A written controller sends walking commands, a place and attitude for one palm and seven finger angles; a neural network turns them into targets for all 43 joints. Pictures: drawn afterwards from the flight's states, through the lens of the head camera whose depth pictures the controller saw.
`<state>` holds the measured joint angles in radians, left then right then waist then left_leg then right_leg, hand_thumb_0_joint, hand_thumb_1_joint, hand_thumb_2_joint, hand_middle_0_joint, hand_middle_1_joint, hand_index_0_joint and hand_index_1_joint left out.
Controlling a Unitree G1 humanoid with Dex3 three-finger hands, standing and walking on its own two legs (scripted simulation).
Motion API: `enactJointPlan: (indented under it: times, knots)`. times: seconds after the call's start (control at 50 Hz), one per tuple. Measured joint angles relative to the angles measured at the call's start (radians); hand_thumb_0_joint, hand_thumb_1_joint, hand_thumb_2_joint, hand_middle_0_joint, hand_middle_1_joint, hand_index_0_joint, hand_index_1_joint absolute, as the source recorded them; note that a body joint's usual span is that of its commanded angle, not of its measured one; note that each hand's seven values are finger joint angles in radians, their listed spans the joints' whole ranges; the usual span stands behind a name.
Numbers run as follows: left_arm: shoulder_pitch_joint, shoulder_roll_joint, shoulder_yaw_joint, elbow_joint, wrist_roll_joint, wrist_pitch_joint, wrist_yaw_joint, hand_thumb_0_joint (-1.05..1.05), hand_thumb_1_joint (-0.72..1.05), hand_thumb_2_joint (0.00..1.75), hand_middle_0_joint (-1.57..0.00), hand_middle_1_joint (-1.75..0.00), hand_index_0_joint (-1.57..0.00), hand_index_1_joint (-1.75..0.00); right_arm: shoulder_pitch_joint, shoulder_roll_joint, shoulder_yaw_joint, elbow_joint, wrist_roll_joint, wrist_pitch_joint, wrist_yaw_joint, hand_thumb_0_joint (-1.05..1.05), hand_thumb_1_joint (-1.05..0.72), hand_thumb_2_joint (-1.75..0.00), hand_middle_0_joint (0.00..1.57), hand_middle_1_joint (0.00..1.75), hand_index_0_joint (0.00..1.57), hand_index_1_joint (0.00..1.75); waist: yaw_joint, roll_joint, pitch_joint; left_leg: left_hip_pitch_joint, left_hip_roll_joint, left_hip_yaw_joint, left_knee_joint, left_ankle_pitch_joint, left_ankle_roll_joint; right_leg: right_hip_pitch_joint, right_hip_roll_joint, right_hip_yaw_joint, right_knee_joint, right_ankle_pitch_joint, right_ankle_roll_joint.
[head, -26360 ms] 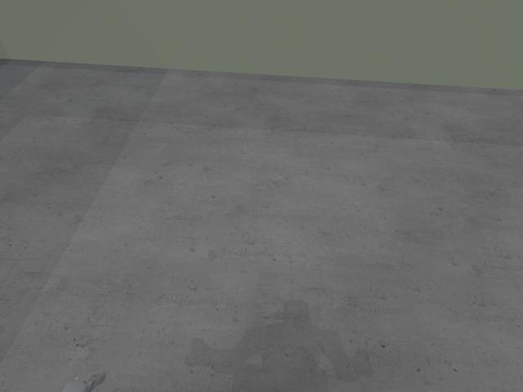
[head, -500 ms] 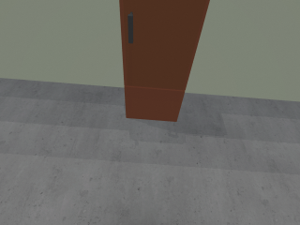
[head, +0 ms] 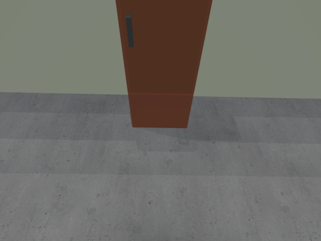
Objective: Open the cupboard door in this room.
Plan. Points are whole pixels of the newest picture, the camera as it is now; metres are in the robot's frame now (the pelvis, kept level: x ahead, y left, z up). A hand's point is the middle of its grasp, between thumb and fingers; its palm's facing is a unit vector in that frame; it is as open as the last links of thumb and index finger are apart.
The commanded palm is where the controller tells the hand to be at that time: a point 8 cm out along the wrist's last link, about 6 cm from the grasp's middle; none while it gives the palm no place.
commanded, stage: look at it before walking up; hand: left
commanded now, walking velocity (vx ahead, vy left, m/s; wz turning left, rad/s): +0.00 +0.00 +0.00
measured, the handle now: (130, 30) +1.02 +0.20 +0.05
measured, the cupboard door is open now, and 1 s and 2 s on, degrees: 0 0 0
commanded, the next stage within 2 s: take the last steps up to it in 0.38 s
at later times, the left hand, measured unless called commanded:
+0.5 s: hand out of the picture -0.05 +0.13 -0.18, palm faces +0.04 -0.99 -0.14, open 7.4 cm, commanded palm none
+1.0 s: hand out of the picture +0.04 +0.18 -0.19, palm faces +0.03 -0.99 -0.12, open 7.4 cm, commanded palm none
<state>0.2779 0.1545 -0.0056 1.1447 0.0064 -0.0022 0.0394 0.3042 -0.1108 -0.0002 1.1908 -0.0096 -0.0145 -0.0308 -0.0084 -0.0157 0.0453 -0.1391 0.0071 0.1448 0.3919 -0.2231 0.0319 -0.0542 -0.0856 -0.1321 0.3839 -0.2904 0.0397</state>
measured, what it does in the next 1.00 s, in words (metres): lifts its right foot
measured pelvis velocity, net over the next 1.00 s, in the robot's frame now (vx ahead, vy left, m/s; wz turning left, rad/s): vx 0.09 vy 0.02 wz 0.00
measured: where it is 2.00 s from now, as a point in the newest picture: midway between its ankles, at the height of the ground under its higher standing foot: (160, 206)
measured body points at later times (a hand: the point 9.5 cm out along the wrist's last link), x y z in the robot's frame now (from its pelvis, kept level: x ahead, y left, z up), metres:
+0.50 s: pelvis -0.01 -0.01 +0.00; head +0.00 -0.01 +0.45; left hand -0.05 +0.19 -0.17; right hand -0.02 -0.23 -0.16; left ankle +0.00 +0.09 -0.74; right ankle -0.05 -0.13 -0.74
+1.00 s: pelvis +0.09 +0.02 -0.01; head +0.12 +0.04 +0.44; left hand +0.04 +0.24 -0.18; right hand +0.05 -0.19 -0.16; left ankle +0.02 +0.09 -0.74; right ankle -0.01 -0.11 -0.65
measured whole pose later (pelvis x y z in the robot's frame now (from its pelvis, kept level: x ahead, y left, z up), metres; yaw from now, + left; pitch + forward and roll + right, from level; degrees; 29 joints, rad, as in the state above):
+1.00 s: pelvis +0.09 +0.02 -0.01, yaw +0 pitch +1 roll -2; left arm 0.35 0.14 0.04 1.17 0.02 0.00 0.00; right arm 0.36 -0.11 -0.03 1.11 -0.03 -0.09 -0.04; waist -0.03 -0.01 0.04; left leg -0.16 0.04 0.18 0.54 -0.40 0.05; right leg -0.38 -0.06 -0.09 1.14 -0.44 0.00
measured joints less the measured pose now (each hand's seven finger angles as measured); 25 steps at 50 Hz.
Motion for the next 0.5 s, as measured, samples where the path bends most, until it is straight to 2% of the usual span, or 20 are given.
enactJointPlan:
  times: [0.14, 0.28, 0.5]
  knots:
    - [0.023, -0.029, -0.005, 0.006, 0.0, 0.0, -0.001, 0.0, 0.91, 0.9, -0.2, -0.3, -0.2, -0.3, -0.002, 0.018, -0.002, -0.002, 0.001, -0.001, 0.001, 0.01, -0.91, -0.9, 0.2, 0.3, 0.2, 0.3, 0.004, -0.003, 0.003, -0.011, 0.009, -0.004, 0.001, 0.008, -0.006, -0.01, 0.009, -0.003, 0.0, 0.006, -0.008]
    - [0.049, -0.05, -0.007, 0.016, 0.003, -0.003, 0.0, 0.0, 0.91, 0.9, -0.2, -0.3, -0.2, -0.3, -0.013, 0.011, -0.007, -0.005, 0.001, -0.003, -0.005, 0.01, -0.91, -0.9, 0.2, 0.3, 0.2, 0.3, 0.012, -0.004, -0.001, -0.019, 0.015, -0.008, 0.007, 0.009, -0.011, -0.014, 0.015, -0.007, 0.002, 0.007, -0.014]
    - [0.064, -0.048, -0.007, 0.021, 0.005, -0.007, 0.001, 0.0, 0.91, 0.9, -0.2, -0.3, -0.2, -0.3, -0.022, -0.004, -0.012, -0.016, 0.001, -0.004, -0.008, 0.01, -0.92, -0.9, 0.2, 0.3, 0.2, 0.3, 0.014, -0.003, -0.003, -0.023, 0.025, -0.009, 0.01, 0.01, -0.018, -0.018, 0.025, -0.007, 0.002, 0.008, -0.022]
